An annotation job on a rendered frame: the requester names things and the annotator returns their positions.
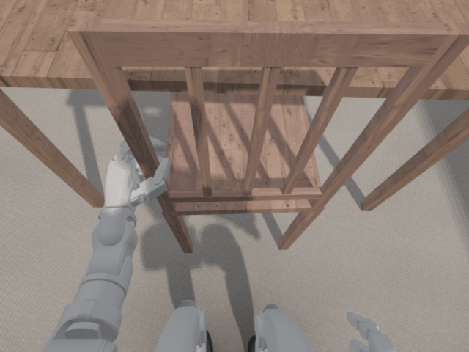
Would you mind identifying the right robot thigh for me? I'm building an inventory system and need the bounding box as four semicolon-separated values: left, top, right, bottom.
254;309;315;352

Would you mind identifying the right robot hand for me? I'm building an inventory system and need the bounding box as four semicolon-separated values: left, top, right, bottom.
347;312;397;352

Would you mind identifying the table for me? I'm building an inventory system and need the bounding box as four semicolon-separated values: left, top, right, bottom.
0;0;469;211

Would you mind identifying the left robot thigh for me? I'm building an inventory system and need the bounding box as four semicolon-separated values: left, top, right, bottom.
153;306;207;352

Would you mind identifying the left robot hand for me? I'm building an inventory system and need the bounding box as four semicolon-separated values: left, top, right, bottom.
104;137;171;213

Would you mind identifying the chair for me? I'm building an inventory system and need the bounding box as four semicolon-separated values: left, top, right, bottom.
67;18;469;253

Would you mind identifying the robot thigh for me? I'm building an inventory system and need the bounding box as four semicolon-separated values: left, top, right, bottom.
153;306;207;352
254;309;315;352

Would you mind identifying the left robot forearm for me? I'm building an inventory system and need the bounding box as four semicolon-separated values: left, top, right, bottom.
42;207;138;352

